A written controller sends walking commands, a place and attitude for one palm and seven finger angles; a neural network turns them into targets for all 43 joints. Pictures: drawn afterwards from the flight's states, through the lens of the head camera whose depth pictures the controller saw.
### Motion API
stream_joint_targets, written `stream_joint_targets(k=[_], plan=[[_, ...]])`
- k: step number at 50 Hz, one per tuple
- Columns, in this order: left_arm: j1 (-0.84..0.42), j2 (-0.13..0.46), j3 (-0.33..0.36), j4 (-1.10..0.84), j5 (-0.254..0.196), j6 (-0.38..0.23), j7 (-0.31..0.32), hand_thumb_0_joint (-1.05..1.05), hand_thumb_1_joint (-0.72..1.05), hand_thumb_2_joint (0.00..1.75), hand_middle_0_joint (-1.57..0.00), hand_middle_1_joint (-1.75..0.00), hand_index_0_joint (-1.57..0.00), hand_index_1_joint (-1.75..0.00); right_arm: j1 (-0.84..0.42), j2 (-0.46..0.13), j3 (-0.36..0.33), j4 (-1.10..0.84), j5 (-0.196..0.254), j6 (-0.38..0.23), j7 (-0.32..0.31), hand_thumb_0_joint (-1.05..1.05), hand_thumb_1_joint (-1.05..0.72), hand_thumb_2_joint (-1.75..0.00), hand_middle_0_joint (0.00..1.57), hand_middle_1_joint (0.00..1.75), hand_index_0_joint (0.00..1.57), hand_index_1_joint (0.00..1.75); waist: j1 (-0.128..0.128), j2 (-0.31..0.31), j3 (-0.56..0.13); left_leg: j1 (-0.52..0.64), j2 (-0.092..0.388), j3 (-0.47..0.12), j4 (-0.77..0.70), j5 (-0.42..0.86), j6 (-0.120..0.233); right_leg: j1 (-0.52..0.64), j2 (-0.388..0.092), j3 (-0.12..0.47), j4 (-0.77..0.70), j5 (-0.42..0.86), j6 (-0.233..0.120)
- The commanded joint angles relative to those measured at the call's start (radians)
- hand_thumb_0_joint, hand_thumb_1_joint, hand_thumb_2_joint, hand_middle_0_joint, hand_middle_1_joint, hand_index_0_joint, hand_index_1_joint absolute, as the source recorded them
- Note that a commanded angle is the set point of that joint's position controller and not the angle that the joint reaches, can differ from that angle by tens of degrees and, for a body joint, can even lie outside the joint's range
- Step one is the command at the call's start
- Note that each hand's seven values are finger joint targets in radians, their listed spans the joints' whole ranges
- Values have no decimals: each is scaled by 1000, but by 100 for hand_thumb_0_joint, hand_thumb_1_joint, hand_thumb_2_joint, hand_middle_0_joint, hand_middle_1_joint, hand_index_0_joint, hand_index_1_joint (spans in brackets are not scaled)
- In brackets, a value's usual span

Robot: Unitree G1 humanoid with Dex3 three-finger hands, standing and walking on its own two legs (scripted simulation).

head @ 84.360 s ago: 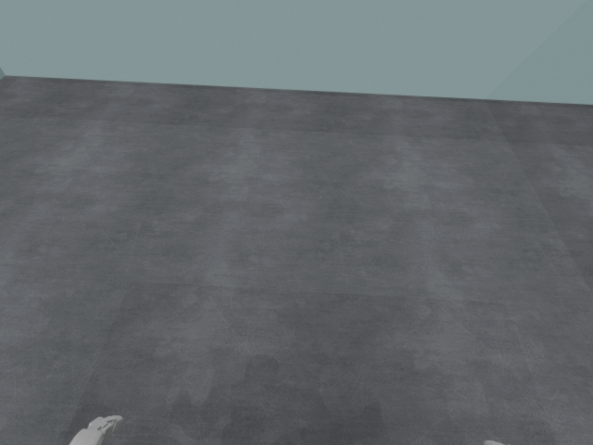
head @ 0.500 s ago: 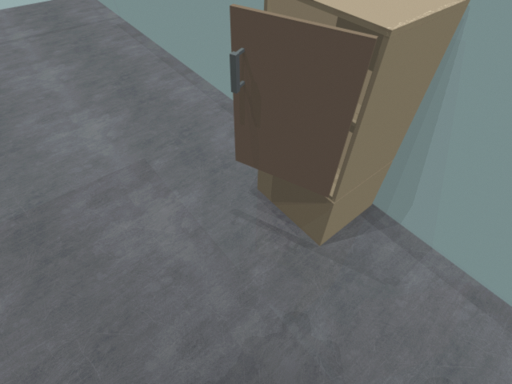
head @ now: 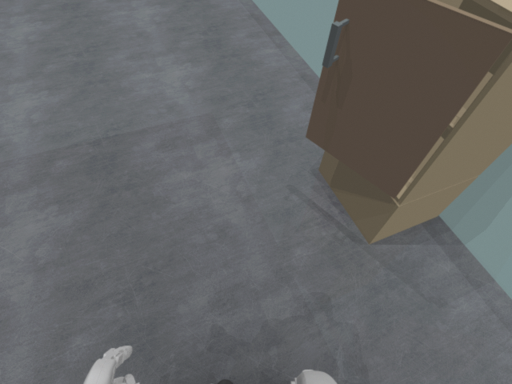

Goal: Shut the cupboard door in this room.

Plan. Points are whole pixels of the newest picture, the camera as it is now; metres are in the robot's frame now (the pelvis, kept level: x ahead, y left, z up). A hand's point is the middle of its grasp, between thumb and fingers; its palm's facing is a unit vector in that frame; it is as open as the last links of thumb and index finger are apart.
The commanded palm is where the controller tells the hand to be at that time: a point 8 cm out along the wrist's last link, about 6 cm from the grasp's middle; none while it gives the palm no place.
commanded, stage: walk to a spot facing it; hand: left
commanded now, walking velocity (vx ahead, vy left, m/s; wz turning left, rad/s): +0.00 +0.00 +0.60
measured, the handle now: (336, 43) +0.97 -0.22 +0.00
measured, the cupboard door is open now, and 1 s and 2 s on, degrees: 22 22 22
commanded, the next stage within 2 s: turn to face it in 1.30 s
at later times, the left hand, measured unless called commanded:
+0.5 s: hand out of the picture -0.06 +0.15 -0.16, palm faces +0.42 -0.88 -0.25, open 7.4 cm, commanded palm none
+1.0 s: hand out of the picture +0.13 +0.29 -0.16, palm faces +0.50 -0.84 -0.21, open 7.4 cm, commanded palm none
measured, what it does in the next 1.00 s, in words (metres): walks ahead, turning left: right foot, then left foot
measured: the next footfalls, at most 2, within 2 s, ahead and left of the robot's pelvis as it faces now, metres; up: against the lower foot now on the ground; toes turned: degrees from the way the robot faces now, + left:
right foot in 0.14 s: +0.03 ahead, -0.16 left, +0.00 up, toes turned +8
left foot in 0.60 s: +0.02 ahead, +0.13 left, +0.00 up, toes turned +32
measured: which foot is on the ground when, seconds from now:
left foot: down 0.00-0.14, up 0.16-0.58, down 0.60-1.00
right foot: up 0.00-0.12, down 0.14-0.60, up 0.62-1.00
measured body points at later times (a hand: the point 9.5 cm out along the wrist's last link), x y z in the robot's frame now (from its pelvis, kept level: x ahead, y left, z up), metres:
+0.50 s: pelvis +0.00 -0.04 +0.00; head +0.04 -0.02 +0.44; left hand -0.08 +0.20 -0.15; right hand +0.19 -0.25 -0.14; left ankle -0.05 +0.10 -0.69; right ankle -0.01 -0.16 -0.74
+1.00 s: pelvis +0.13 +0.06 -0.01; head +0.16 +0.07 +0.44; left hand +0.10 +0.33 -0.14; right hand +0.22 -0.15 -0.17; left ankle -0.02 +0.11 -0.74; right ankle +0.30 +0.01 -0.72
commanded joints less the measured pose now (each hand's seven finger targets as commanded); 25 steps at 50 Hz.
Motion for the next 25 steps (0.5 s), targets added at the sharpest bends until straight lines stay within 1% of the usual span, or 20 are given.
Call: stream_joint_targets(k=[1, 2, 3, 4, 5, 6, 7, 8, 9, 10, 11, 12, 13, 14, 15, 17, 19, 22, 23, 25], plan=[[29, 61, 8, -82, -10, -12, 8, 0, 90, 90, -20, -30, -20, -30, 33, -226, -62, -64, -2, 4, 1, 0, -90, -90, 20, 30, 20, 30, 12, 190, -127, 136, 220, -324, -111, 107, 117, 45, 37, -8, -190, -43, -4], [54, 73, 8, -81, -11, -14, 9, 0, 90, 90, -20, -30, -20, -30, 18, -229, -66, -72, -1, 6, 4, 0, -90, -90, 20, 30, 20, 30, 20, 199, -135, 118, 203, -327, -100, 111, 107, 100, 55, -12, -261, -32, -10], [97, 75, 11, -71, -15, -13, 10, 0, 90, 90, -20, -30, -20, -30, -8, -229, -70, -85, 0, 10, 7, 0, -90, -90, 20, 30, 20, 30, 37, 208, -145, 73, 188, -325, -94, 75, 93, 174, 65, -16, -339, -6, -16], [142, 85, 16, -60, -15, -15, 12, 0, 90, 90, -20, -30, -20, -30, -32, -224, -73, -96, 4, 13, 9, 0, -90, -90, 20, 30, 20, 30, 58, 187, -153, 15, 159, -314, -74, 19, 70, 268, 71, -26, -443, 67, -22], [191, 115, 26, -51, -13, -21, 15, 0, 90, 90, -20, -30, -20, -30, -52, -203, -73, -108, 13, 15, 13, 0, -90, -90, 20, 30, 20, 30, 84, 120, -156, -93, 113, -276, -26, -82, 29, 399, 37, -5, -586, 125, -33], [210, 193, 41, -57, 2, -31, 21, 0, 90, 90, -20, -30, -20, -30, -40, -149, -72, -117, 23, 18, 20, 0, -90, -90, 20, 30, 20, 30, 92, -105, -156, -257, 7, -135, 175, -280, -40, 502, -174, 210, -732, -15, -99], [161, 259, 46, -78, 12, -34, 26, 0, 90, 90, -20, -30, -20, -30, -43, -128, -71, -135, 19, 12, 21, 0, -90, -90, 20, 30, 20, 30, 89, -291, -112, -336, -81, 23, 489, -421, -92, 395, -430, 477, -800, 0, -213], [91, 223, 27, -92, 2, -31, 31, 0, 90, 90, -20, -30, -20, -30, -41, -170, -76, -127, 5, 17, 28, 0, -90, -90, 20, 30, 20, 30, 46, -179, -56, -279, -2, -6, 679, -416, -74, 231, -439, 388, -779, 37, -243], [9, 169, 15, -113, -1, -34, 27, 0, 90, 90, -20, -30, -20, -30, 2, -147, -73, -114, 1, 25, 37, 0, -90, -90, 20, 30, 20, 30, -7, -121, -45, -269, 16, 0, 755, -337, -74, 207, -353, 265, -746, 78, -228], [2, 139, 14, -115, -4, -42, 28, 0, 90, 90, -20, -30, -20, -30, -8, -136, -68, -100, 3, 30, 39, 0, -90, -90, 20, 30, 20, 30, -11, -179, -28, -291, 33, 30, 801, -305, -85, 227, -296, 209, -706, 231, -210], [3, 123, 5, -113, -5, -47, 26, 0, 90, 90, -20, -30, -20, -30, -14, -149, -66, -97, 7, 31, 45, 0, -90, -90, 20, 30, 20, 30, -18, -189, -22, -281, 56, 51, 821, -263, -95, 244, -266, 117, -658, 388, -205], [22, 120, 4, -109, -4, -52, 26, 0, 90, 90, -20, -30, -20, -30, -9, -143, -60, -104, 12, 30, 51, 0, -90, -90, 20, 30, 20, 30, -15, -200, -41, -283, 61, 71, 807, -243, -100, 291, -252, 58, -636, 463, -194], [63, 123, 7, -103, -3, -57, 25, 0, 90, 90, -20, -30, -20, -30, -34, -132, -56, -113, 12, 30, 55, 0, -90, -90, 20, 30, 20, 30, 2, -191, -48, -281, 65, 93, 774, -232, -104, 330, -248, 31, -637, 474, -187], [104, 133, 12, -92, -4, -60, 23, 0, 90, 90, -20, -30, -20, -30, -65, -129, -50, -123, 12, 32, 57, 0, -90, -90, 20, 30, 20, 30, 21, -189, -56, -285, 70, 108, 745, -225, -106, 362, -252, 25, -648, 432, -183], [141, 138, 16, -78, -5, -63, 21, 0, 90, 90, -20, -30, -20, -30, -98, -130, -47, -132, 11, 33, 60, 0, -90, -90, 20, 30, 20, 30, 42, -184, -54, -294, 76, 119, 721, -222, -105, 385, -263, 29, -667, 365, -183], [212, 147, 21, -48, -3, -70, 17, 0, 90, 90, -20, -30, -20, -30, -167, -123, -42, -150, 9, 27, 67, 0, -90, -90, 20, 30, 20, 30, 80, -170, -30, -331, 86, 139, 657, -232, -102, 451, -289, 34, -694, 304, -187], [264, 154, 27, -28, 1, -79, 12, 0, 90, 90, -20, -30, -20, -30, -213, -116, -36, -163, 7, 19, 69, 0, -90, -90, 20, 30, 20, 30, 99, -161, -27, -350, 100, 150, 587, -258, -97, 510, -318, 32, -694, 319, -197], [302, 159, 34, -5, 9, -87, 7, 0, 90, 90, -20, -30, -20, -30, -257, -102, -28, -178, 11, 4, 76, 0, -90, -90, 20, 30, 20, 30, 114, -189, -30, -319, 116, 173, 451, -292, -78, 546, -354, 2, -686, 298, -201], [305, 169, 37, -2, 11, -87, 4, 0, 90, 90, -20, -30, -20, -30, -266, -100, -24, -180, 12, 0, 77, 0, -90, -90, 20, 30, 20, 30, 115, -192, -25, -283, 117, 186, 395, -302, -71, 524, -366, -12, -680, 286, -201], [302, 181, 43, 0, 12, -86, -2, 0, 90, 90, -20, -30, -20, -30, -261, -89, -20, -186, 15, -7, 80, 0, -90, -90, 20, 30, 20, 30, 111, -199, -15, -181, 101, 219, 298, -314, -54, 460, -375, -45, -671, 258, -190]])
